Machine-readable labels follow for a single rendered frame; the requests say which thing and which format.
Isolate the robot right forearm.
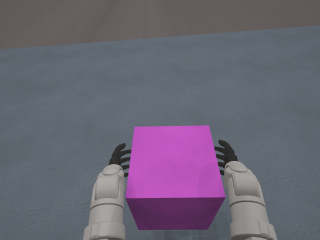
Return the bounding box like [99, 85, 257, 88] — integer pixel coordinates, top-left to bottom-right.
[224, 161, 278, 240]

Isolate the right robot hand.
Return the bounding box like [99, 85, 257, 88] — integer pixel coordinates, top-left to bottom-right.
[214, 140, 238, 176]

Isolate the left robot hand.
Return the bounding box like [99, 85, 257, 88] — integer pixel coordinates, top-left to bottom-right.
[109, 143, 132, 177]

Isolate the carton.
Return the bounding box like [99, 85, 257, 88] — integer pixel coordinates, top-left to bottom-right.
[125, 125, 226, 230]

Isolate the robot left forearm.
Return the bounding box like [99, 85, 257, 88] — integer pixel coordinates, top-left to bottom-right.
[83, 164, 126, 240]

